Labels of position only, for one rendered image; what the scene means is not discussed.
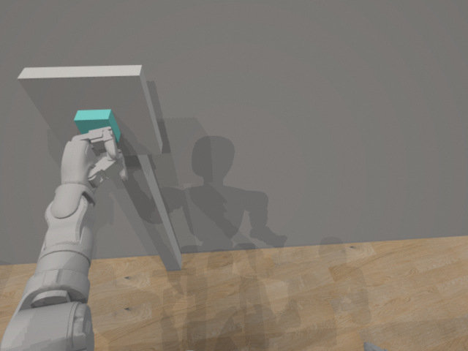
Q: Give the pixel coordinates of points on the panel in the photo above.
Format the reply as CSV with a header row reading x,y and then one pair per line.
x,y
59,92

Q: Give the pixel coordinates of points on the left robot hand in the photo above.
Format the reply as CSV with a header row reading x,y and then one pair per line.
x,y
80,165

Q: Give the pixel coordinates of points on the button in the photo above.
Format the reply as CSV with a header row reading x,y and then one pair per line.
x,y
94,119

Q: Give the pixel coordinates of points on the robot left upper arm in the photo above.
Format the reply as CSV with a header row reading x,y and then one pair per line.
x,y
60,327

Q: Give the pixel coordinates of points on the robot left forearm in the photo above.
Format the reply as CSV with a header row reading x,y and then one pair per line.
x,y
61,275

